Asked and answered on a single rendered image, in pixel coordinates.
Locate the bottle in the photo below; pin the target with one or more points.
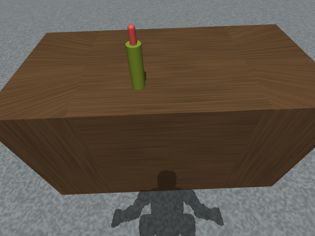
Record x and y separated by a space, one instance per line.
135 59

